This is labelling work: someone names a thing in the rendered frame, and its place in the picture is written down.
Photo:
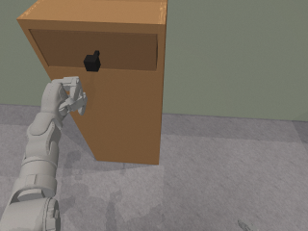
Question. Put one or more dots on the handle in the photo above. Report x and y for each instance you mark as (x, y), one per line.
(92, 62)

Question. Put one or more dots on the cabinet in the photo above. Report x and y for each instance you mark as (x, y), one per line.
(122, 121)

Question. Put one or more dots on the robot left forearm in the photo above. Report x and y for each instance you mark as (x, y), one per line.
(37, 176)

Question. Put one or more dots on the robot left hand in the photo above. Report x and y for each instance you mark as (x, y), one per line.
(55, 100)

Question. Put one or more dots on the robot right hand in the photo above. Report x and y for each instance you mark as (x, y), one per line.
(246, 226)

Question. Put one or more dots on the drawer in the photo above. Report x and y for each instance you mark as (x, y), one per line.
(117, 50)

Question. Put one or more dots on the left robot upper arm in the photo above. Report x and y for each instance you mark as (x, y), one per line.
(42, 214)

